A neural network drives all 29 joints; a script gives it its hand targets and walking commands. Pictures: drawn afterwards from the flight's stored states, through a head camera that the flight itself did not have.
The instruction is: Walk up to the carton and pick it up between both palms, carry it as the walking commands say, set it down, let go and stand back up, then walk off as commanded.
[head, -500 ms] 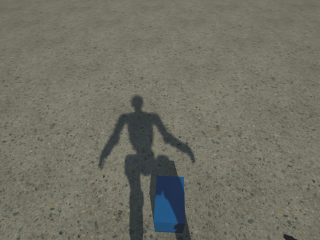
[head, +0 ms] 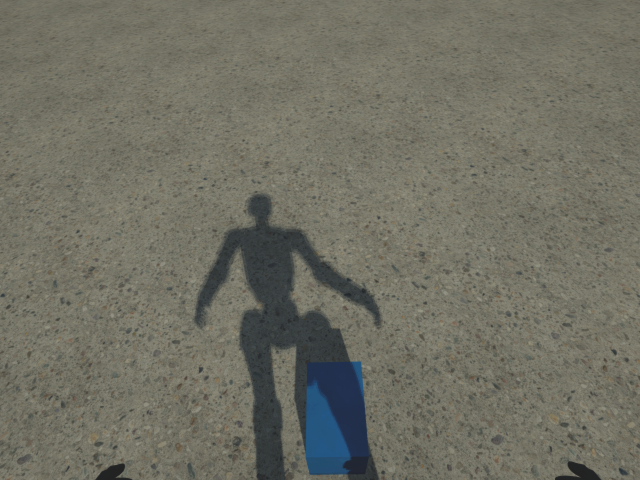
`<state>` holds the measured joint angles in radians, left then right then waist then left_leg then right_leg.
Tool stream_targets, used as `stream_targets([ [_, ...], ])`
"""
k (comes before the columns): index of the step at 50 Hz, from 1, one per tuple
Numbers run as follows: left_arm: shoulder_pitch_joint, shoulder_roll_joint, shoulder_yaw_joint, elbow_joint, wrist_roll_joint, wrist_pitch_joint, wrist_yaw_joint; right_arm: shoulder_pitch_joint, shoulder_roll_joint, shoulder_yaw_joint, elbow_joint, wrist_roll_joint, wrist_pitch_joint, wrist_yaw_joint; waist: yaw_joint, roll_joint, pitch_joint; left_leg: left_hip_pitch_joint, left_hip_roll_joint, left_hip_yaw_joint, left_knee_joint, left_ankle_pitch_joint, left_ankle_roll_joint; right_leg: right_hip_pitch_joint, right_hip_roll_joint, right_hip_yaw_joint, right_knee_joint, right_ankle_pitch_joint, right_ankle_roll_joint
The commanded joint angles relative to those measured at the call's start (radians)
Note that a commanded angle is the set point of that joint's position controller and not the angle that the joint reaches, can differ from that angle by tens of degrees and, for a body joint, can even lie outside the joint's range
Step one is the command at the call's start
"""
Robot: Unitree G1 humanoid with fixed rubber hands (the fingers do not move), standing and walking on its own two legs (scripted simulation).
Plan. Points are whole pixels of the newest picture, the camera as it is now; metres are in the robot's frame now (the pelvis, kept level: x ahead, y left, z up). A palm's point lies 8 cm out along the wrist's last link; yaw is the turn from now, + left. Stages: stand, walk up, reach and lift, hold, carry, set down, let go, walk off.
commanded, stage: walk up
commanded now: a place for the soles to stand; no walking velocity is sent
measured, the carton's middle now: (335, 417) +0.44 +0.01 -0.68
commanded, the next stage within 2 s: stand in 0.26 s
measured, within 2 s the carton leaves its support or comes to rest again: neither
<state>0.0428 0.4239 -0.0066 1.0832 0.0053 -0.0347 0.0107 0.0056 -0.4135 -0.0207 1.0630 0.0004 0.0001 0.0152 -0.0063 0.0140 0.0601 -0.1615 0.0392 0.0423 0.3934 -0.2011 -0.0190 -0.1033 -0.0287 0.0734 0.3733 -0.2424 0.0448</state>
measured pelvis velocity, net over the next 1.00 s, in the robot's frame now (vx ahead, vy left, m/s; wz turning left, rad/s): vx -0.04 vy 0.00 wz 0.05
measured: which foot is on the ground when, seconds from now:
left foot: down 0.00-1.00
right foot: down 0.00-1.00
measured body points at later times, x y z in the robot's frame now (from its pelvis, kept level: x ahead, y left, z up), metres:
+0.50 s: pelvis -0.01 +0.00 +0.00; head +0.01 -0.01 +0.45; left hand +0.12 +0.31 -0.11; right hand +0.11 -0.32 -0.11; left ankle +0.01 +0.13 -0.74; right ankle -0.02 -0.15 -0.74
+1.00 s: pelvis -0.04 +0.00 -0.05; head +0.10 +0.00 +0.38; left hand +0.23 +0.27 -0.15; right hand +0.24 -0.26 -0.14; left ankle +0.01 +0.13 -0.74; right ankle -0.02 -0.15 -0.74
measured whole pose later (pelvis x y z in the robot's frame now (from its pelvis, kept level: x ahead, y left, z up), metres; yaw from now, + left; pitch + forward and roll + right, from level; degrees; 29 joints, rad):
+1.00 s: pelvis -0.04 +0.00 -0.05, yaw +3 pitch +12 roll +0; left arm -0.19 0.28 0.14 0.59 0.05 0.26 -0.01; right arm -0.22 -0.27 -0.16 0.63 -0.04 0.24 0.04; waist -0.03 0.00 0.08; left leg -0.73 0.02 -0.01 0.83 -0.32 -0.02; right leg -0.66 -0.04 0.04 0.85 -0.40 0.05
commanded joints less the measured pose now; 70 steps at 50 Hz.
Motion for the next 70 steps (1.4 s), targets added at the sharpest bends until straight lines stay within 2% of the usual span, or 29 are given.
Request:
stream_targets([
  [1,-0.03,0.175,0.034,-0.027,-0.001,-0.003,0.0,-0.048,-0.174,-0.028,-0.036,-0.001,-0.013,-0.005,0.004,-0.018,-0.102,0.099,0.099,-0.084,-0.064,0.197,0.044,-0.034,-0.084,0.029,-0.062,0.265,-0.059],
  [12,-0.032,0.166,0.045,-0.03,0.006,0.003,-0.006,-0.012,-0.166,-0.025,-0.025,-0.01,-0.013,-0.007,-0.002,-0.02,-0.088,0.091,0.093,-0.08,-0.082,0.115,0.038,-0.05,-0.082,0.032,-0.097,0.185,-0.059],
  [23,-0.016,0.157,0.05,-0.038,0.008,0.006,-0.008,0.007,-0.163,-0.026,-0.03,-0.013,-0.014,-0.008,-0.003,-0.011,-0.082,0.083,0.094,-0.082,-0.08,0.105,0.038,-0.06,-0.077,0.032,-0.095,0.169,-0.059],
  [24,-0.182,0.034,0.1,-0.389,0.031,0.064,-0.041,-0.072,-0.068,-0.122,-0.38,-0.021,0.018,0.02,0.029,-0.07,0.028,0.026,-0.084,-0.045,-0.023,0.003,-0.015,-0.313,0.051,-0.084,0.026,0.014,-0.019],
  [25,-0.118,0.056,0.133,-0.491,0.072,0.111,-0.054,-0.048,-0.074,-0.109,-0.496,-0.041,0.061,0.036,0.033,-0.068,0.066,0.066,-0.093,-0.029,0.02,-0.021,-0.006,-0.378,0.045,-0.101,-0.008,-0.061,-0.024],
  [26,-0.058,0.066,0.162,-0.458,0.097,0.169,-0.066,-0.041,-0.085,-0.125,-0.499,-0.056,0.11,0.044,0.028,-0.076,0.063,0.114,-0.096,-0.013,0.056,-0.031,-0.011,-0.42,0.031,-0.126,-0.042,-0.107,-0.036],
  [27,-0.034,0.074,0.182,-0.487,0.108,0.213,-0.072,-0.025,-0.099,-0.144,-0.528,-0.07,0.144,0.044,0.015,-0.073,0.029,0.143,-0.103,-0.003,0.071,-0.023,-0.022,-0.426,0.032,-0.139,-0.046,-0.132,-0.038],
  [28,-0.055,0.087,0.212,-0.512,0.106,0.249,-0.074,-0.015,-0.085,-0.176,-0.502,-0.093,0.175,0.042,-0.016,-0.056,0.015,0.132,-0.107,0.009,0.093,-0.032,-0.022,-0.414,0.038,-0.134,-0.016,-0.128,-0.045],
  [31,-0.011,0.053,0.233,-0.585,0.11,0.288,-0.065,0.05,-0.066,-0.192,-0.506,-0.109,0.222,0.047,-0.042,-0.021,-0.121,0.126,-0.105,-0.001,0.113,0.061,-0.002,-0.305,0.066,-0.139,0.063,-0.027,-0.03],
  [34,0.0,0.009,0.226,-0.624,0.105,0.294,-0.057,0.03,-0.039,-0.193,-0.516,-0.089,0.223,0.053,-0.03,0.013,-0.181,0.107,-0.097,-0.008,0.136,0.18,-0.003,-0.29,0.083,-0.136,0.11,0.075,-0.018],
  [36,-0.024,-0.009,0.212,-0.642,0.104,0.281,-0.053,-0.032,-0.029,-0.192,-0.531,-0.082,0.208,0.058,-0.02,0.022,-0.168,0.039,-0.09,-0.01,0.186,0.19,-0.019,-0.347,0.079,-0.131,0.163,0.098,-0.013],
  [41,-0.164,-0.016,0.188,-0.646,0.075,0.278,-0.04,-0.178,-0.026,-0.184,-0.555,-0.054,0.215,0.051,-0.021,0.005,-0.226,-0.07,-0.079,-0.026,0.293,0.156,-0.03,-0.468,0.072,-0.124,0.272,0.078,-0.005],
  [49,-0.302,-0.018,0.185,-0.558,0.043,0.279,-0.015,-0.286,0.011,-0.17,-0.511,-0.033,0.226,0.012,-0.028,-0.01,-0.432,-0.18,-0.093,-0.029,0.418,0.281,-0.024,-0.591,0.077,-0.116,0.388,0.18,-0.001],
  [55,-0.479,-0.024,0.201,-0.517,0.035,0.281,-0.012,-0.452,0.055,-0.165,-0.518,-0.025,0.233,-0.011,-0.012,-0.016,-0.506,-0.328,-0.093,-0.018,0.449,0.181,-0.019,-0.668,0.074,-0.112,0.421,0.091,0.006],
  [61,-0.698,-0.037,0.218,-0.485,0.024,0.293,-0.002,-0.648,0.077,-0.178,-0.502,-0.022,0.25,-0.032,-0.015,-0.01,-0.568,-0.442,-0.096,-0.008,0.467,0.074,-0.021,-0.745,0.077,-0.12,0.445,-0.008,0.009],
  [70,-0.959,-0.078,0.24,-0.402,0.027,0.266,0.033,-0.907,0.082,-0.228,-0.397,-0.009,0.218,-0.047,-0.019,0.005,-0.736,-0.519,-0.111,0.0,0.509,0.053,-0.033,-0.864,0.099,-0.142,0.491,-0.03,0.017],
])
